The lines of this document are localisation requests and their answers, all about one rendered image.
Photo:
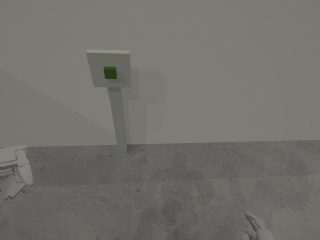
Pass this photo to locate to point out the panel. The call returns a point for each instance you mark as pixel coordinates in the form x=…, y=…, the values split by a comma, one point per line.
x=120, y=59

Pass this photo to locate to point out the button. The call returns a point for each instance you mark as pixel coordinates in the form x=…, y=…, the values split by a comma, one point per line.
x=110, y=72

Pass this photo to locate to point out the right robot hand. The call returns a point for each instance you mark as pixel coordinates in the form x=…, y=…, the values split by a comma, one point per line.
x=258, y=226

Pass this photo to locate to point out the left robot hand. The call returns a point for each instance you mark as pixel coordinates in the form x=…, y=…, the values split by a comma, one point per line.
x=16, y=168

